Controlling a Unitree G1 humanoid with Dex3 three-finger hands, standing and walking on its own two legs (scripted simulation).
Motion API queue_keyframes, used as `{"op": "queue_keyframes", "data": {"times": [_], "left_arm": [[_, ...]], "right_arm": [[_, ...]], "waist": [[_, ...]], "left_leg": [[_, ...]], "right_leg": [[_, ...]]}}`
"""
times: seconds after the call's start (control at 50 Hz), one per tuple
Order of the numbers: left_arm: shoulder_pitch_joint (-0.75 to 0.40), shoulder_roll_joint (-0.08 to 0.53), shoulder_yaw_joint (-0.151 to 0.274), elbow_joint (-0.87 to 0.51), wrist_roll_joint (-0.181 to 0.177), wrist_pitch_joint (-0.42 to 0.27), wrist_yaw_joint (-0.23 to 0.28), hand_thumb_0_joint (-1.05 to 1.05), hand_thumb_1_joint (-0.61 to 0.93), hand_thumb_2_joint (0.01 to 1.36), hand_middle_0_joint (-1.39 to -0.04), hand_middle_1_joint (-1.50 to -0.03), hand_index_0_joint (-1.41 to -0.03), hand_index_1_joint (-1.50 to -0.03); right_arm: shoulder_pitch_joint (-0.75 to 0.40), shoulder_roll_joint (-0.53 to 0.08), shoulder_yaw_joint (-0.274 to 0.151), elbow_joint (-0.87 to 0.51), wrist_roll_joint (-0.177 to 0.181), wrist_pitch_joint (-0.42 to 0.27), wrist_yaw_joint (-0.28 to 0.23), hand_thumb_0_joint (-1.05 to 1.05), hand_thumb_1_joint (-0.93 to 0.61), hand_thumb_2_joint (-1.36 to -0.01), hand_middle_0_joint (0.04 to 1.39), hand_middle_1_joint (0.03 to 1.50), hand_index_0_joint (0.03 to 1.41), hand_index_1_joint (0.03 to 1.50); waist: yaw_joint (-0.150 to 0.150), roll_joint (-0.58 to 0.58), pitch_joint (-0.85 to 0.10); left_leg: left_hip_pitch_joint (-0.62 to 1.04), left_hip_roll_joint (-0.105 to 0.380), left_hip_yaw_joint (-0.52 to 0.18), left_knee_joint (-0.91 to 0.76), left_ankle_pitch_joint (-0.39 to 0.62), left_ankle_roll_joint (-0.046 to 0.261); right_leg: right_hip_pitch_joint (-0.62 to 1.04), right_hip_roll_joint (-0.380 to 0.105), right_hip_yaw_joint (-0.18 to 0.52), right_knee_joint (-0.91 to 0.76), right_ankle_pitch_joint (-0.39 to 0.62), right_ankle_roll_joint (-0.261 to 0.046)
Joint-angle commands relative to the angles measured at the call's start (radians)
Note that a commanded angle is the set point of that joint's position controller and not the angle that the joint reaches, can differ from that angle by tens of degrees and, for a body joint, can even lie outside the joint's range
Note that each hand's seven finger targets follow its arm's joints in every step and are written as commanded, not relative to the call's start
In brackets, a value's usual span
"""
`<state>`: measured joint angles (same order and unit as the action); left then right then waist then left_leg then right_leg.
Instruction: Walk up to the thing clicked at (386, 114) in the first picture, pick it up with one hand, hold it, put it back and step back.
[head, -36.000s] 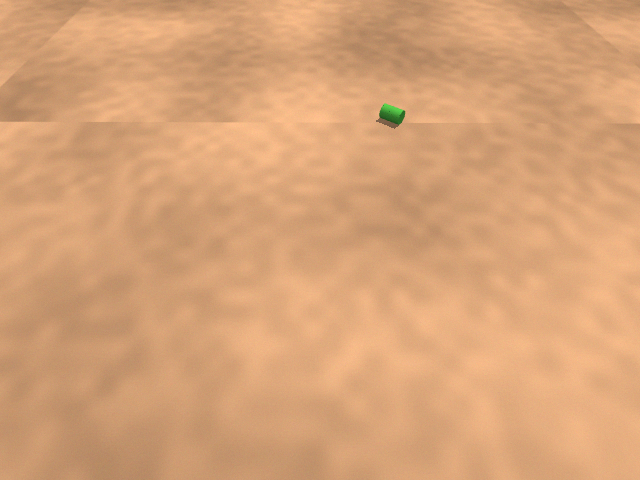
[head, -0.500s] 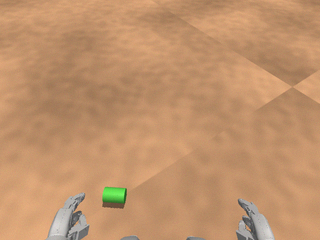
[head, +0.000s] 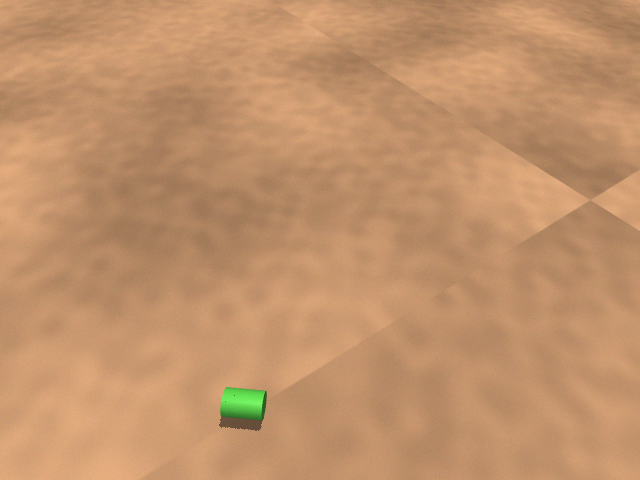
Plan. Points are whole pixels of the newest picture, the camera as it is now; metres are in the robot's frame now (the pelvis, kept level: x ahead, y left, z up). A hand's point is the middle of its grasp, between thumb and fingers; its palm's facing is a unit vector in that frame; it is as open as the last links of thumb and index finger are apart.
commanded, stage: stand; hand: left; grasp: from above
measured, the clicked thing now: (244, 403) +0.45 +0.22 -0.73
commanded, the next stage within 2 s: step back in 1.94 s
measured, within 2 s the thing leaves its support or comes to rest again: neither
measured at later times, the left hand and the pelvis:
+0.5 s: hand out of the picture +0.04 +0.22 -0.16, palm faces +0.02 -0.94 -0.33, open 7.4 cm; pelvis +0.00 -0.01 +0.01, yaw +1 degrees
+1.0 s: hand out of the picture +0.07 +0.21 -0.15, palm faces +0.02 -0.94 -0.33, open 7.4 cm; pelvis +0.01 -0.03 +0.01, yaw +0 degrees
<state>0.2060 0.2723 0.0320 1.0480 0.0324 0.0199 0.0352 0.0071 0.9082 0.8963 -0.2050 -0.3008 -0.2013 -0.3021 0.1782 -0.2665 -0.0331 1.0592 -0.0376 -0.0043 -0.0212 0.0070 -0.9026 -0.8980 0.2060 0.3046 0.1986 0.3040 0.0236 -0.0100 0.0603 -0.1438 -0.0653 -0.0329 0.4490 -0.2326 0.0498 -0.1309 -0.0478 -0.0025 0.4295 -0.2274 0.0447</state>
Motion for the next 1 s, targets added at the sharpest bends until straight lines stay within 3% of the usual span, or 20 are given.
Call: {"op": "queue_keyframes", "data": {"times": [0.0, 0.06, 0.16, 0.26, 0.3, 0.36, 0.48, 0.68, 0.8, 0.9, 0.98], "left_arm": [[-0.049, 0.178, 0.039, -0.027, 0.000, -0.027, 0.011, 0.000, 0.900, 0.900, -0.200, -0.300, -0.200, -0.301], [-0.045, 0.173, 0.036, -0.004, -0.001, -0.028, 0.009, 0.000, 0.900, 0.900, -0.200, -0.300, -0.200, -0.301], [-0.047, 0.194, 0.036, 0.022, 0.000, -0.031, 0.008, 0.000, 0.900, 0.900, -0.200, -0.300, -0.200, -0.301], [-0.049, 0.193, 0.031, 0.034, 0.000, -0.035, 0.005, 0.000, 0.900, 0.900, -0.200, -0.300, -0.200, -0.301], [-0.050, 0.198, 0.030, 0.036, -0.002, -0.040, 0.006, 0.000, 0.900, 0.900, -0.200, -0.300, -0.200, -0.301], [-0.063, 0.201, 0.029, 0.041, -0.004, -0.041, 0.009, 0.000, 0.900, 0.900, -0.200, -0.300, -0.200, -0.301], [-0.073, 0.216, 0.031, 0.043, -0.009, -0.042, 0.006, 0.000, 0.900, 0.900, -0.200, -0.300, -0.200, -0.301], [-0.103, 0.218, 0.031, 0.048, -0.011, -0.041, -0.001, 0.000, 0.900, 0.900, -0.200, -0.300, -0.200, -0.301], [-0.121, 0.224, 0.033, 0.039, -0.013, -0.045, -0.003, 0.000, 0.900, 0.900, -0.200, -0.300, -0.200, -0.301], [-0.128, 0.233, 0.034, 0.046, -0.016, -0.046, -0.006, 0.000, 0.900, 0.900, -0.200, -0.300, -0.200, -0.301], [-0.129, 0.234, 0.034, 0.046, -0.017, -0.048, -0.006, 0.000, 0.900, 0.900, -0.200, -0.300, -0.200, -0.301]], "right_arm": [[-0.055, -0.202, -0.049, -0.050, 0.006, -0.017, -0.016, 0.000, -0.900, -0.900, 0.200, 0.300, 0.200, 0.300], [-0.049, -0.205, -0.049, -0.034, 0.007, -0.019, -0.016, 0.000, -0.900, -0.900, 0.200, 0.300, 0.200, 0.300], [-0.055, -0.208, -0.048, -0.020, 0.008, -0.014, -0.010, 0.000, -0.900, -0.900, 0.200, 0.300, 0.200, 0.300], [-0.060, -0.216, -0.045, -0.011, 0.010, -0.015, -0.008, 0.000, -0.900, -0.900, 0.200, 0.300, 0.200, 0.300], [-0.065, -0.208, -0.040, -0.008, 0.013, -0.018, -0.005, 0.000, -0.900, -0.900, 0.200, 0.300, 0.200, 0.300], [-0.065, -0.210, -0.036, 0.001, 0.013, -0.019, -0.007, 0.000, -0.900, -0.900, 0.200, 0.300, 0.200, 0.300], [-0.066, -0.218, -0.027, 0.012, 0.017, -0.018, -0.006, 0.000, -0.900, -0.900, 0.200, 0.300, 0.200, 0.300], [-0.081, -0.230, -0.020, 0.025, 0.017, -0.020, -0.007, 0.000, -0.900, -0.900, 0.200, 0.300, 0.200, 0.300], [-0.099, -0.243, -0.023, 0.022, 0.019, -0.025, -0.008, 0.000, -0.900, -0.900, 0.200, 0.300, 0.200, 0.300], [-0.091, -0.236, -0.019, 0.029, 0.019, -0.022, -0.006, 0.000, -0.900, -0.900, 0.200, 0.300, 0.200, 0.300], [-0.095, -0.240, -0.018, 0.028, 0.021, -0.024, -0.006, 0.000, -0.900, -0.900, 0.200, 0.300, 0.200, 0.300]], "waist": [[-0.006, 0.049, -0.002], [-0.004, 0.047, -0.011], [-0.009, 0.027, 0.010], [-0.013, 0.031, -0.004], [-0.013, 0.007, -0.034], [-0.017, -0.001, -0.025], [-0.018, 0.011, -0.040], [-0.016, 0.009, -0.018], [-0.015, 0.031, -0.069], [-0.019, 0.006, -0.038], [-0.016, 0.006, -0.067]], "left_leg": [[-0.047, 0.140, -0.159, -0.191, -0.010, -0.015], [-0.034, 0.146, -0.165, -0.208, 0.001, -0.015], [-0.050, 0.139, -0.159, -0.215, -0.061, -0.014], [-0.038, 0.144, -0.156, -0.211, -0.033, -0.013], [0.011, 0.141, -0.141, -0.183, 0.070, -0.011], [0.029, 0.142, -0.131, -0.172, 0.137, -0.014], [0.022, 0.146, -0.120, -0.172, 0.169, -0.015], [0.001, 0.154, -0.121, -0.190, 0.163, -0.024], [0.045, 0.164, -0.111, -0.173, 0.236, -0.022], [0.024, 0.161, -0.112, -0.189, 0.168, -0.028], [0.038, 0.167, -0.110, -0.182, 0.226, -0.027]], "right_leg": [[0.015, -0.046, 0.047, -0.077, 0.031, -0.045], [0.031, -0.051, 0.047, -0.081, 0.050, -0.045], [0.016, -0.053, 0.051, -0.115, -0.003, -0.045], [0.022, -0.061, 0.054, -0.124, 0.009, -0.046], [0.027, -0.073, 0.061, -0.132, 0.061, -0.049], [0.023, -0.076, 0.068, -0.146, 0.075, -0.049], [0.062, -0.080, 0.067, -0.151, 0.120, -0.049], [0.062, -0.076, 0.070, -0.165, 0.090, -0.052], [0.082, -0.081, 0.071, -0.156, 0.169, -0.057], [0.062, -0.076, 0.074, -0.173, 0.114, -0.058], [0.086, -0.080, 0.074, -0.165, 0.174, -0.060]]}}
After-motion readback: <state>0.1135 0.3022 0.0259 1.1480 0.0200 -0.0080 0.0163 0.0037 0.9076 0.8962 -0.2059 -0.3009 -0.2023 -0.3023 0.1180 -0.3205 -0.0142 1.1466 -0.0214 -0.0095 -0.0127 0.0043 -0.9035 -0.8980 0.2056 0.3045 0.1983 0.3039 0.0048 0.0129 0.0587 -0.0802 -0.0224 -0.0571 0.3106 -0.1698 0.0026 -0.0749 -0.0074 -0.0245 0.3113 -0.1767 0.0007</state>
